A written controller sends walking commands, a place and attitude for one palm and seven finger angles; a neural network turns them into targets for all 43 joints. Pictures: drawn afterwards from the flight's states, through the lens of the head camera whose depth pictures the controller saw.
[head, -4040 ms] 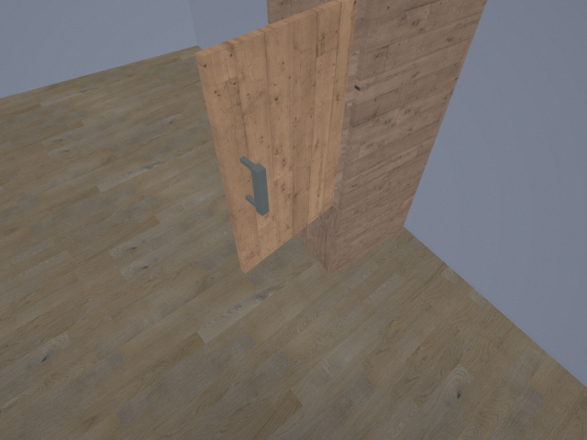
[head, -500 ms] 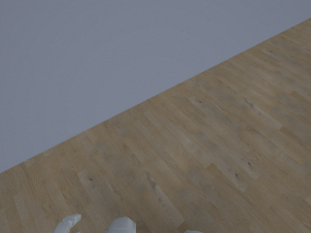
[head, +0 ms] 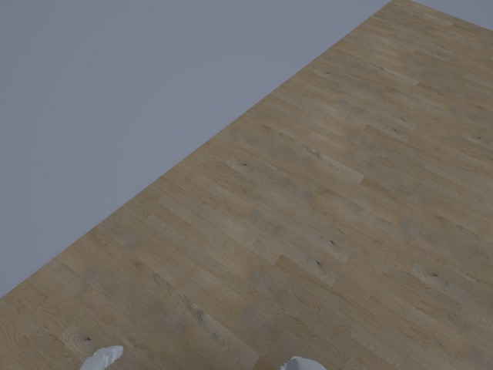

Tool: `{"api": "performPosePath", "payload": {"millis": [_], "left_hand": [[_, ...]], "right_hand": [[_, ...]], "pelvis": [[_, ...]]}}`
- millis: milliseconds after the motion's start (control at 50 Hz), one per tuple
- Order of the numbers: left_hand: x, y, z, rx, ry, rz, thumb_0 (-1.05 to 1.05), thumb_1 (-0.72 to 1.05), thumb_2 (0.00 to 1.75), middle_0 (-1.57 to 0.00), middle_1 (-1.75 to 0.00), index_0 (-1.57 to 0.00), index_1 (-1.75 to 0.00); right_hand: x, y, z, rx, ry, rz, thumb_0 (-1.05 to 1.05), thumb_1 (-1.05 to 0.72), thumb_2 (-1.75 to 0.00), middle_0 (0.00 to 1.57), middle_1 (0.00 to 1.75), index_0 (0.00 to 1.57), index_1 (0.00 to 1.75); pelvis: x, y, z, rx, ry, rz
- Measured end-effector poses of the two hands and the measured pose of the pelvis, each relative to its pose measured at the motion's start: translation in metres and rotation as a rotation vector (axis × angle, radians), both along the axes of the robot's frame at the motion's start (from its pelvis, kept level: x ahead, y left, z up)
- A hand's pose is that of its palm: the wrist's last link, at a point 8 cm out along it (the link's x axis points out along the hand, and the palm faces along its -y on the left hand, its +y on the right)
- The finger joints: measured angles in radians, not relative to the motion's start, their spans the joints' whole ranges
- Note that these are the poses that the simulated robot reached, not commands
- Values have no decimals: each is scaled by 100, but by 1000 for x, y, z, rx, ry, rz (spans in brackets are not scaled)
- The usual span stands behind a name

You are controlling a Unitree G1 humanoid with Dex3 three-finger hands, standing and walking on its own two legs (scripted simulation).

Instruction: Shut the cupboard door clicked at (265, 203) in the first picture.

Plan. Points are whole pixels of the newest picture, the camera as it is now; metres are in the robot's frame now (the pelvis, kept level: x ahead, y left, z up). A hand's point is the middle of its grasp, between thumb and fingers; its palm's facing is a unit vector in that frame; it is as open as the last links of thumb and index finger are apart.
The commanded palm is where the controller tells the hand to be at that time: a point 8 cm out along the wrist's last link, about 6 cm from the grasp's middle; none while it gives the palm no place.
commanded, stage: walk around to get in front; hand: left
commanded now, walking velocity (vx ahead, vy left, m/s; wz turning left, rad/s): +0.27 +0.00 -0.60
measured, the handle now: out of the picture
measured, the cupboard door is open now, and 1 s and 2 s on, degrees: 100 100 100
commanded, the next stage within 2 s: walk to a spot facing it in 1.04 s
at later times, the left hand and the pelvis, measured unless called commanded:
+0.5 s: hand (168, 323) +0.21 +0.17 -0.19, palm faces -0.27 -0.94 -0.19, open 7.4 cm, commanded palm none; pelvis +0.13 -0.03 -0.01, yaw -19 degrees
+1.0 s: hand (282, 207) +0.48 -0.06 -0.16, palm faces -0.53 -0.83 -0.20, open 7.3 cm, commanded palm none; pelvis +0.30 -0.17 +0.00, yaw -32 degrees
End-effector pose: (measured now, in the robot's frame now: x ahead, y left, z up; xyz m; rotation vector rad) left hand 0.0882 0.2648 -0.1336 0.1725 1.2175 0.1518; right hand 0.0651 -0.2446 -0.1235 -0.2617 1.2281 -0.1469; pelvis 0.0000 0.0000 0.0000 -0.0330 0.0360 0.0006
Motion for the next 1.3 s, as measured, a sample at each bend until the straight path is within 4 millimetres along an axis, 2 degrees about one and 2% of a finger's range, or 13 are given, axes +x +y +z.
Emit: {"api": "performPosePath", "payload": {"millis": [100, 180, 340, 440, 500, 580, 740, 820, 880, 980, 1180, 1240, 1300], "left_hand": [[41, -24, -1, 47, -50, -108, 1, 90, 90, -20, -30, -20, -30], [50, -40, 5, 58, -49, -126, 1, 90, 90, -20, -30, -20, -30], [56, -53, 1, 13, 91, -179, 1, 90, 90, -20, -30, -20, -30], [88, -45, -21, -6, 162, -210, 1, 90, 90, -21, -30, -20, -30], [129, -50, -24, -5, 163, -268, 1, 90, 90, -20, -30, -20, -30], [204, -79, -11, -21, 81, -350, 2, 91, 90, -20, -30, -20, -30], [357, -193, 6, -30, -97, -593, 1, 91, 90, -20, -30, -19, -30], [408, -246, 4, -28, -219, -638, 1, 91, 90, -20, -30, -20, -30], [415, -265, 7, -22, -192, -639, 1, 91, 90, -20, -30, -20, -30], [406, -280, 3, -29, -55, -625, 1, 91, 90, -20, -30, -20, -30], [427, -259, -24, 11, 154, -519, 0, 92, 90, -20, -30, -20, -30], [443, -260, -34, 31, 207, -525, 1, 91, 90, -20, -30, -20, -30], [471, -276, -30, 25, 185, -520, 1, 91, 90, -20, -30, -20, -30]], "right_hand": [[-29, -36, -26, 21, 44, -112, 1, -90, -90, 21, 30, 21, 30], [-28, -56, -26, 13, 82, -164, 1, -90, -90, 21, 30, 21, 30], [41, -61, 3, 12, -76, -211, 1, -91, -90, 20, 29, 20, 30], [89, -55, 3, -28, -189, -227, 1, -91, -90, 20, 30, 20, 30], [88, -49, 4, -31, -178, -265, 1, -91, -90, 21, 30, 20, 30], [62, -40, 4, 3, -64, -350, 0, -90, -90, 21, 30, 21, 30], [-5, -37, -16, 102, 189, -590, 1, -90, -90, 21, 30, 21, 30], [-13, -55, -35, 142, 292, -657, 1, -90, -90, 21, 30, 21, 30], [18, -84, -31, 123, 258, -675, 1, -91, -90, 20, 30, 20, 30], [103, -138, -13, 79, 78, -668, 1, -91, -90, 20, 29, 20, 30], [290, -216, -4, 10, -179, -556, 1, -91, -90, 20, 30, 20, 30], [321, -226, -6, -20, -217, -555, 0, -91, -90, 20, 30, 20, 30], [327, -224, -7, -2, -164, -558, 0, -91, -90, 20, 30, 20, 30]], "pelvis": [[13, -22, -18, 28, -4, -69], [25, -28, -13, 27, -20, -102], [70, -31, 1, 55, -11, -208], [112, -23, -14, 30, -7, -283], [131, -27, -13, 34, -10, -328], [156, -40, -2, 30, -2, -377], [209, -87, -7, 35, -7, -483], [233, -121, -24, 43, -31, -497], [252, -137, -16, 31, -36, -514], [290, -164, 0, 37, -22, -547], [393, -204, -12, 2, -41, -596], [418, -212, -20, 5, -56, -610], [434, -221, -14, 12, -52, -583]]}}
